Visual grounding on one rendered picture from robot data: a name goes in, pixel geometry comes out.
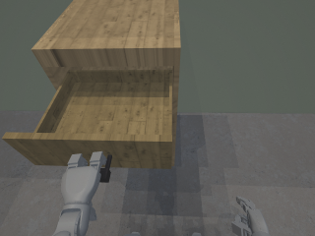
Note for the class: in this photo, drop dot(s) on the robot left hand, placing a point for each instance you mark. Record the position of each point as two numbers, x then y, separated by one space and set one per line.
80 181

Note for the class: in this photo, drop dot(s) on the cabinet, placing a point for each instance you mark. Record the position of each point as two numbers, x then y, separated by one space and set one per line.
109 35

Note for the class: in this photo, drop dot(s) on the drawer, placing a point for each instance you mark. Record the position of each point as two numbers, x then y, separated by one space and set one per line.
124 113

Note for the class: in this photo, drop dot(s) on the robot right hand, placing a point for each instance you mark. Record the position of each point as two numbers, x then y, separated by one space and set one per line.
247 225

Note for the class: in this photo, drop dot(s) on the handle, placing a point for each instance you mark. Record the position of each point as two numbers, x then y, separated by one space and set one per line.
105 172

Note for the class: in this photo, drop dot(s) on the left robot forearm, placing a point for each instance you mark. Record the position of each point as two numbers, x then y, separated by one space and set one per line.
73 220

